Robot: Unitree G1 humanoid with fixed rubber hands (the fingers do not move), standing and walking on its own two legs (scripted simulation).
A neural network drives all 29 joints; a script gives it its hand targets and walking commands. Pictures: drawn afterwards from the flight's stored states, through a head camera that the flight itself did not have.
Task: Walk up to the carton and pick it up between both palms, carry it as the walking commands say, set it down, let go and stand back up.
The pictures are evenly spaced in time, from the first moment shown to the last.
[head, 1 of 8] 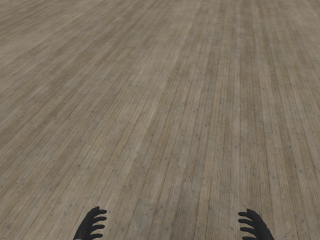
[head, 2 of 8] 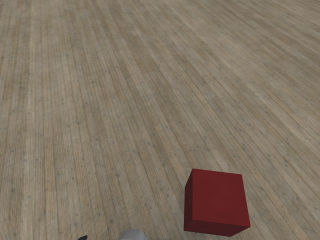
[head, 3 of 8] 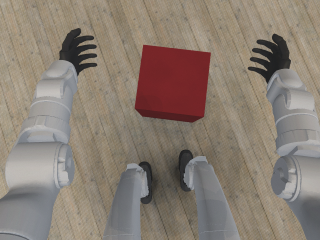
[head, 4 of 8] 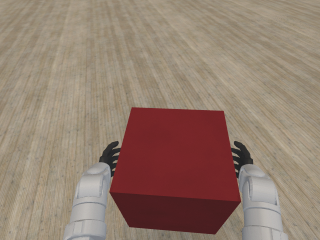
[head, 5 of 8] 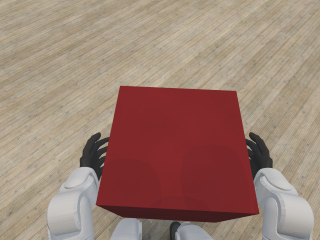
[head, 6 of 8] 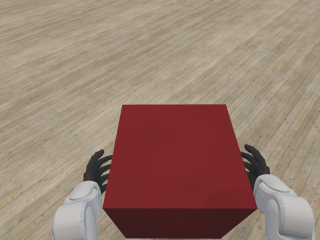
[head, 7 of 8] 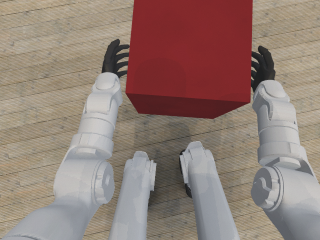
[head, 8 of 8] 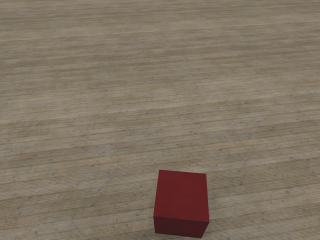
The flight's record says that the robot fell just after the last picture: no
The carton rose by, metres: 0.67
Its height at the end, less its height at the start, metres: +0.00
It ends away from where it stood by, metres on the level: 0.41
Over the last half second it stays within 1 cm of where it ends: yes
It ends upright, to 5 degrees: yes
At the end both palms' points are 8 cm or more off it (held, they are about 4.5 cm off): yes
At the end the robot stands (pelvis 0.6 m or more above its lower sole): yes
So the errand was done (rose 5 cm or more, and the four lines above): yes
